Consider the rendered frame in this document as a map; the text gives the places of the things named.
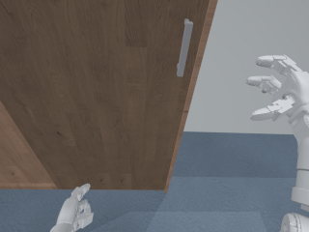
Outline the right robot hand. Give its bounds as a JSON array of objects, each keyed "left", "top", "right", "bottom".
[{"left": 245, "top": 54, "right": 309, "bottom": 122}]

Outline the wardrobe door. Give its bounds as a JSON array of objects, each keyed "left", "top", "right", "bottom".
[
  {"left": 0, "top": 0, "right": 210, "bottom": 190},
  {"left": 0, "top": 101, "right": 54, "bottom": 184}
]

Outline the robot right forearm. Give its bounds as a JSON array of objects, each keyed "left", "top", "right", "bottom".
[{"left": 288, "top": 104, "right": 309, "bottom": 212}]

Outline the robot right upper arm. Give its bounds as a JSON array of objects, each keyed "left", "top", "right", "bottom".
[{"left": 279, "top": 213, "right": 309, "bottom": 232}]

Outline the handle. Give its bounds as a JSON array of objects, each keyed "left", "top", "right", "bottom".
[{"left": 177, "top": 18, "right": 193, "bottom": 77}]

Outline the robot left forearm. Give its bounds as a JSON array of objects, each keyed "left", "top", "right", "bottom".
[{"left": 50, "top": 222, "right": 74, "bottom": 232}]

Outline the left robot hand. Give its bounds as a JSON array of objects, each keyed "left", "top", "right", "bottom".
[{"left": 56, "top": 183, "right": 94, "bottom": 232}]

